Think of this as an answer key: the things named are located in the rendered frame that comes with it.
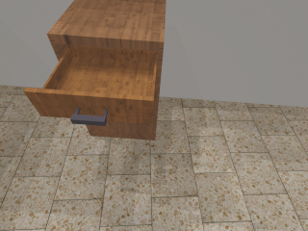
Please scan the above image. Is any drawer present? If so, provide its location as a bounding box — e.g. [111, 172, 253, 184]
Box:
[24, 45, 158, 124]

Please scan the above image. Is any cabinet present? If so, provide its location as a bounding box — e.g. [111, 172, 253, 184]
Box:
[46, 0, 167, 141]

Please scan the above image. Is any handle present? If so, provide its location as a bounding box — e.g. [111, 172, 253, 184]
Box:
[70, 107, 108, 126]

